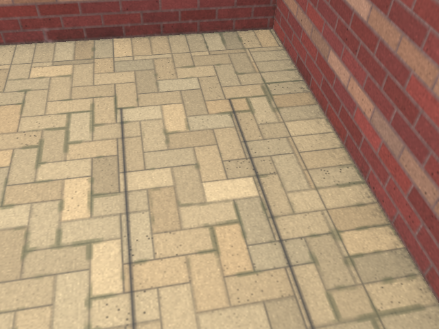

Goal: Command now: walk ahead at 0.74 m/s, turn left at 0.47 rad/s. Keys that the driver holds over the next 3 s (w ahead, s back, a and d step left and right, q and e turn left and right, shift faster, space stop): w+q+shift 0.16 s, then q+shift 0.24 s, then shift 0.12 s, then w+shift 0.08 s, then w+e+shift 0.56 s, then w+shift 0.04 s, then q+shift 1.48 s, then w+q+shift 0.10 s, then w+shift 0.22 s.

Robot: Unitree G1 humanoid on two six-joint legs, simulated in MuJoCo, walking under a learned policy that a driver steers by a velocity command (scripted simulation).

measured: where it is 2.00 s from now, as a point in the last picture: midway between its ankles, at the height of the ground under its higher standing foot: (182, 174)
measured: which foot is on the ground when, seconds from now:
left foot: down 0.00-0.20, up 0.22-0.56, down 0.58-1.00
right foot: up 0.00-0.18, down 0.20-0.58, up 0.60-1.00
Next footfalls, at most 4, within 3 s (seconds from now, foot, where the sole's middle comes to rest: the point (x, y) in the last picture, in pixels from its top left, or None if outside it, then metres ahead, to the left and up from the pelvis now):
0.20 right None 0.26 -0.18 -0.78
0.58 left None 0.46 0.16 -0.78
1.20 right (194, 241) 0.91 0.03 -0.78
1.62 left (155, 179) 1.22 0.18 -0.78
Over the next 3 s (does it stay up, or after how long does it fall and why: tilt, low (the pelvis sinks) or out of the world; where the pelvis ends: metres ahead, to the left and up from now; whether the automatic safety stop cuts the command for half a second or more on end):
stays up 1.19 0.16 0.01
